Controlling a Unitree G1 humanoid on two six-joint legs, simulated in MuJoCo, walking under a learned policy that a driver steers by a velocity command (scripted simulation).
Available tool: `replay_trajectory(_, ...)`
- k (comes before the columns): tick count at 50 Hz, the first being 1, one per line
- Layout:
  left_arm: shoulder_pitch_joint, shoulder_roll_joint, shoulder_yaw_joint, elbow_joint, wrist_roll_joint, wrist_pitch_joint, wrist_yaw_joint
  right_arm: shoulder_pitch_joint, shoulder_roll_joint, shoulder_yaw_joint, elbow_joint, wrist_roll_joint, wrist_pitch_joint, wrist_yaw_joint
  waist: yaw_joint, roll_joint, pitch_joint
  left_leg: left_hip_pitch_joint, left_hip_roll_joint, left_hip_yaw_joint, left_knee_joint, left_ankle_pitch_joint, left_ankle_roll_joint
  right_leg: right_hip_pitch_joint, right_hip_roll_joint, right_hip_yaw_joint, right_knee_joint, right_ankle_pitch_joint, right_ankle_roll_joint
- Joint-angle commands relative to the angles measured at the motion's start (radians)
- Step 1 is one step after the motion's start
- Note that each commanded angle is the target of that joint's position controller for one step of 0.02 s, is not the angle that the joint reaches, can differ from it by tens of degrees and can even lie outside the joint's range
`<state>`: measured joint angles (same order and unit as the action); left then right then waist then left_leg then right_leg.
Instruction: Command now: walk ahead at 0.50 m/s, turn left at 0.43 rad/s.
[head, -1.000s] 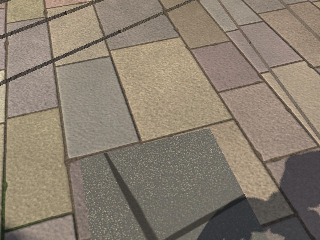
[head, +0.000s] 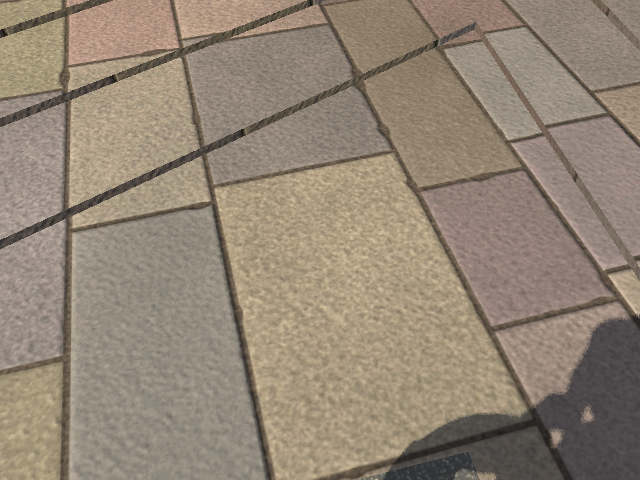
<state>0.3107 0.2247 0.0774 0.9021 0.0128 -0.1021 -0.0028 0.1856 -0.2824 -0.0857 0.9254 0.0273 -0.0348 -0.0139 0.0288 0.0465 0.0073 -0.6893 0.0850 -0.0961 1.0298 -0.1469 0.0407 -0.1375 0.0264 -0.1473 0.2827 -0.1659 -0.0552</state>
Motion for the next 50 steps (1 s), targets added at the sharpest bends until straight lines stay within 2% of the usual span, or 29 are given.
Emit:
replay_trajectory(1,-0.065,0.119,0.024,-0.053,-0.001,-0.019,0.018,0.010,-0.018,-0.009,-0.041,-0.006,-0.003,0.009,-0.041,-0.111,0.014,-0.036,0.017,-0.031,-0.112,0.169,-0.007,0.004,-0.275,0.110,-0.172,0.175,-0.113)
replay_trajectory(5,-0.013,0.148,0.031,-0.022,-0.009,-0.011,0.035,-0.140,0.009,0.008,-0.093,-0.014,-0.009,0.038,0.007,-0.096,0.060,-0.005,0.011,0.058,-0.292,0.260,-0.009,0.042,-0.279,0.016,-0.175,0.165,-0.092)
replay_trajectory(10,0.048,0.175,0.046,0.015,-0.028,0.018,0.035,-0.248,0.000,0.013,-0.166,-0.006,-0.007,0.068,0.029,-0.105,0.103,-0.053,-0.004,0.124,-0.392,0.081,0.038,0.231,-0.340,-0.028,-0.080,0.300,-0.075)
replay_trajectory(12,0.020,0.207,0.054,0.006,-0.035,0.028,0.038,-0.210,-0.027,0.000,-0.177,-0.005,-0.007,0.075,-0.012,-0.137,0.055,0.074,-0.062,0.194,-0.398,-0.031,0.075,0.246,-0.340,-0.059,0.043,0.640,-0.054)
replay_trajectory(13,0.005,0.221,0.057,0.000,-0.037,0.036,0.040,-0.125,-0.055,-0.017,-0.164,-0.002,-0.005,0.075,-0.064,-0.150,0.001,0.199,-0.108,0.227,-0.402,-0.069,0.097,0.234,-0.328,-0.078,0.172,0.812,-0.040)
replay_trajectory(14,-0.015,0.225,0.054,-0.007,-0.040,0.042,0.041,0.028,-0.105,-0.046,-0.125,0.002,-0.005,0.070,-0.148,-0.132,-0.083,0.421,-0.157,0.240,-0.469,-0.012,0.132,0.172,-0.288,-0.105,0.376,0.853,-0.009)
replay_trajectory(15,-0.014,0.212,0.045,-0.028,-0.026,0.037,0.044,0.198,-0.201,-0.085,-0.085,0.002,0.001,0.050,-0.214,-0.035,-0.182,0.744,-0.062,0.042,-0.502,-0.009,0.193,-0.081,-0.246,-0.107,0.683,0.583,0.043)
replay_trajectory(16,0.061,0.047,-0.005,-0.085,0.006,0.006,0.025,0.191,-0.301,-0.095,-0.089,0.007,-0.004,0.042,-0.092,0.220,-0.260,1.050,0.194,-0.540,-0.609,-0.156,0.379,-0.532,-0.031,-0.006,1.033,-0.362,0.108)
replay_trajectory(17,-0.036,0.117,0.003,-0.106,-0.040,-0.043,0.011,0.244,-0.239,-0.073,-0.109,-0.013,-0.014,0.041,-0.153,0.129,-0.372,1.119,0.250,-0.744,-0.749,-0.230,0.403,-0.645,-0.004,0.225,1.145,-0.422,0.084)
replay_trajectory(18,-0.128,0.154,0.012,-0.132,-0.071,-0.065,0.004,0.212,-0.173,-0.056,-0.103,-0.020,-0.025,0.038,-0.163,0.089,-0.244,1.057,0.220,-0.584,-0.750,-0.120,0.347,-0.737,-0.056,0.236,1.130,-0.327,0.055)
replay_trajectory(19,-0.142,0.152,0.010,-0.126,-0.054,-0.074,0.010,0.141,-0.131,-0.044,-0.120,-0.011,-0.033,0.036,-0.123,0.013,-0.173,0.913,0.172,-0.444,-0.738,-0.014,0.305,-0.694,-0.104,0.236,1.044,-0.237,0.040)
replay_trajectory(20,-0.149,0.159,0.019,-0.117,-0.024,-0.072,0.020,0.059,-0.096,-0.034,-0.140,-0.010,-0.036,0.036,-0.078,-0.028,-0.119,0.759,0.134,-0.348,-0.747,0.093,0.279,-0.614,-0.133,0.232,0.954,-0.190,0.045)
replay_trajectory(21,-0.135,0.167,0.028,-0.116,-0.014,-0.059,0.022,0.018,-0.068,-0.023,-0.158,-0.017,-0.038,0.033,-0.042,-0.031,-0.100,0.662,0.107,-0.293,-0.770,0.175,0.271,-0.537,-0.153,0.238,0.905,-0.161,0.050)
replay_trajectory(24,-0.148,0.127,0.025,-0.136,-0.004,-0.024,0.021,0.036,-0.102,-0.028,-0.163,-0.010,-0.042,0.018,-0.013,-0.040,-0.059,0.536,0.085,-0.231,-0.810,0.283,0.274,-0.487,-0.147,0.211,0.758,-0.115,0.092)
replay_trajectory(27,-0.273,0.096,0.010,-0.178,0.001,-0.015,0.019,0.079,-0.135,-0.036,-0.157,-0.004,-0.038,0.000,-0.047,-0.016,-0.014,0.468,0.024,-0.158,-0.815,0.277,0.233,-0.469,-0.105,0.188,0.509,0.080,0.115)
replay_trajectory(29,-0.336,0.078,-0.001,-0.193,-0.006,-0.018,0.009,0.108,-0.130,-0.035,-0.150,-0.003,-0.032,-0.004,-0.076,0.017,-0.006,0.440,-0.010,-0.124,-0.805,0.222,0.196,-0.406,-0.067,0.174,0.348,0.225,0.109)
replay_trajectory(31,-0.384,0.080,-0.006,-0.207,-0.016,-0.023,-0.003,0.153,-0.121,-0.031,-0.130,-0.005,-0.033,-0.003,-0.108,0.035,0.001,0.444,0.007,-0.141,-0.811,0.155,0.180,-0.359,-0.051,0.168,0.273,0.326,0.099)
replay_trajectory(35,-0.424,0.124,-0.001,-0.233,-0.018,-0.036,-0.019,0.209,-0.110,-0.025,-0.097,-0.005,-0.029,-0.005,-0.116,0.045,0.015,0.617,0.081,-0.220,-0.725,0.165,0.169,-0.403,-0.055,0.193,0.198,0.234,0.050)
replay_trajectory(37,-0.381,0.149,0.005,-0.228,-0.018,-0.043,-0.021,0.204,-0.127,-0.030,-0.095,-0.011,-0.022,-0.009,-0.085,0.066,0.009,0.673,0.100,-0.237,-0.664,0.297,0.154,-0.360,-0.043,0.178,0.178,0.141,0.018)
replay_trajectory(38,-0.301,0.167,0.016,-0.206,-0.015,-0.047,-0.018,0.186,-0.126,-0.028,-0.102,-0.012,-0.020,-0.009,-0.039,0.064,-0.032,0.679,0.071,-0.217,-0.582,0.454,0.138,-0.249,-0.020,0.153,0.145,0.138,-0.008)
replay_trajectory(39,-0.163,0.200,0.031,-0.172,-0.004,-0.049,-0.015,0.163,-0.105,-0.018,-0.116,-0.018,-0.021,-0.004,0.025,0.044,-0.140,0.620,0.021,-0.180,-0.417,0.511,0.115,-0.031,-0.063,0.187,0.177,0.181,-0.054)
replay_trajectory(40,0.004,0.259,0.045,-0.151,0.003,-0.047,-0.013,0.191,-0.069,-0.002,-0.135,-0.036,-0.026,-0.002,0.070,-0.074,-0.287,0.417,-0.070,-0.113,-0.129,0.264,0.073,0.278,-0.229,0.387,0.221,0.208,-0.137)
replay_trajectory(41,0.089,0.286,0.056,-0.102,-0.006,-0.034,-0.024,0.328,-0.006,0.016,-0.120,-0.004,-0.040,0.003,0.030,-0.376,-0.377,0.084,-0.200,-0.056,0.172,-0.391,0.008,0.535,-0.415,0.819,0.096,-0.023,-0.275)
replay_trajectory(42,0.078,0.196,0.032,-0.105,-0.032,-0.031,-0.028,0.274,-0.096,0.004,-0.113,0.009,-0.046,0.004,0.056,-0.254,-0.287,-0.045,-0.142,-0.117,0.271,-0.419,0.016,0.496,-0.402,0.884,0.032,-0.249,-0.243)
replay_trajectory(43,-0.006,0.157,0.019,-0.120,-0.033,-0.024,-0.025,0.154,-0.131,-0.005,-0.142,0.010,-0.049,0.007,0.058,-0.157,-0.137,-0.087,-0.099,-0.084,0.274,-0.323,0.018,0.352,-0.368,0.744,0.005,-0.239,-0.201)
replay_trajectory(44,-0.072,0.147,0.010,-0.133,-0.020,-0.017,-0.024,0.090,-0.122,-0.004,-0.158,-0.002,-0.052,0.006,0.032,-0.076,-0.058,-0.058,-0.052,-0.038,0.232,-0.242,0.014,0.209,-0.330,0.637,-0.024,-0.130,-0.183)
replay_trajectory(46,-0.110,0.123,-0.002,-0.131,-0.003,-0.017,-0.025,0.083,-0.094,-0.008,-0.166,-0.018,-0.050,0.008,-0.017,-0.095,-0.024,0.023,0.006,-0.017,0.130,-0.168,0.007,0.069,-0.271,0.519,-0.065,0.043,-0.171)
replay_trajectory(48,-0.097,0.123,-0.004,-0.114,-0.010,-0.020,-0.025,0.102,-0.057,-0.002,-0.161,-0.015,-0.043,0.008,-0.032,-0.129,-0.033,0.056,0.020,0.009,0.058,-0.155,-0.005,0.030,-0.243,0.443,-0.098,0.126,-0.175)
replay_trajectory(50,-0.074,0.156,0.003,-0.098,-0.016,-0.020,-0.018,0.049,-0.041,0.005,-0.181,-0.022,-0.038,0.006,-0.026,-0.126,-0.016,0.024,0.032,0.029,-0.039,-0.099,-0.025,0.014,-0.244,0.392,-0.129,0.191,-0.187)
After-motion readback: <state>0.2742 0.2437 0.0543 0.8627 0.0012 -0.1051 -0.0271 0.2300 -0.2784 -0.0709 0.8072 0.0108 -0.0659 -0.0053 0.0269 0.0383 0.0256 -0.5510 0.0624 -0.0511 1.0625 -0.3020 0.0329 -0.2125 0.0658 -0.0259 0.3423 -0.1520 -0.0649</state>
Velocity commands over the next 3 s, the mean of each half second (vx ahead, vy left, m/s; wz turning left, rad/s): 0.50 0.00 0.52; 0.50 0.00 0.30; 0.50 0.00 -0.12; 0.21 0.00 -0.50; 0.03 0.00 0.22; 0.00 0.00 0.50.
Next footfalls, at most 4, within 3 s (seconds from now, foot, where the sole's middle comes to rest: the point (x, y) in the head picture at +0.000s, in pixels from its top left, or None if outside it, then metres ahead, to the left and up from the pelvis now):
0.30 left None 0.31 0.17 -0.78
0.78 right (316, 410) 0.66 0.08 -0.78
1.30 left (175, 349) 0.81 0.43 -0.78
1.80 right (252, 260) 1.09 0.27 -0.78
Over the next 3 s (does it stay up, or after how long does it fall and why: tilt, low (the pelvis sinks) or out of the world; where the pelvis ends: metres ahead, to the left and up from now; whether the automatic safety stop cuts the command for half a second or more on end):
stays up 0.96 0.43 0.00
